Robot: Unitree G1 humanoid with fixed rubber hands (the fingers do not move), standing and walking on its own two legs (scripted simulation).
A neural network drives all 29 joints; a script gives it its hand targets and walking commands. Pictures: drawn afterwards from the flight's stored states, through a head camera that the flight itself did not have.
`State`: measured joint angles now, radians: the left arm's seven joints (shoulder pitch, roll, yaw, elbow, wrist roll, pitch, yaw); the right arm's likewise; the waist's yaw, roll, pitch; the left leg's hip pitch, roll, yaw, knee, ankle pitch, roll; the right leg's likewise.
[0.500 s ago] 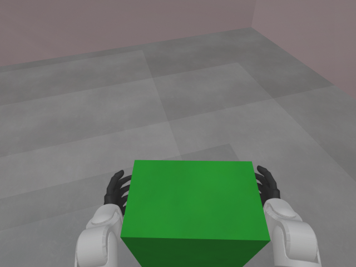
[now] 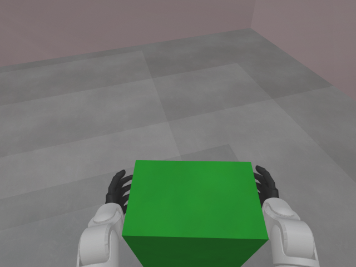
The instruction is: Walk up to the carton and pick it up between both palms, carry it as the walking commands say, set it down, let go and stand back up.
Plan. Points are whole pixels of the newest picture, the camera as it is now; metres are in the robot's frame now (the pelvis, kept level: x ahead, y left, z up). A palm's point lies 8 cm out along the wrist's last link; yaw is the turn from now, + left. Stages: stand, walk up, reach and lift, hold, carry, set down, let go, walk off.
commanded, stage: carry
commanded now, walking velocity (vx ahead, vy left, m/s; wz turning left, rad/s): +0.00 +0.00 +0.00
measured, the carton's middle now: (191, 223) +0.24 +0.00 -0.03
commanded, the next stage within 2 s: hold in 0.92 s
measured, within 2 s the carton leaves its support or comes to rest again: neither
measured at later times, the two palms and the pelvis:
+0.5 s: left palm (114, 205) +0.26 +0.16 +0.04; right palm (265, 200) +0.26 -0.16 +0.04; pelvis +0.00 +0.00 +0.00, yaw +0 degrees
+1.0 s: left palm (110, 207) +0.26 +0.17 +0.04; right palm (259, 202) +0.26 -0.15 +0.03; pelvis +0.00 +0.01 +0.01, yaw +0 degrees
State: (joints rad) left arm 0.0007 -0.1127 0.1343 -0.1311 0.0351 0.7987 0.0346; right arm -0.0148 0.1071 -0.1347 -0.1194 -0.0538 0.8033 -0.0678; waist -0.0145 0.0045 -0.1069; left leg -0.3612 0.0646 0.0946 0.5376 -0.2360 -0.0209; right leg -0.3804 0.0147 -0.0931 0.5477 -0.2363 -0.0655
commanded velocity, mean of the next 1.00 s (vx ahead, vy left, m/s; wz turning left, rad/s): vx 0.00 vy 0.00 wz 0.00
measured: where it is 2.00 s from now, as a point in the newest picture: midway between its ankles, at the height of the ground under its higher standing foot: outside the picture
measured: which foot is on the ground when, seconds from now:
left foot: down 0.00-1.00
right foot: down 0.00-1.00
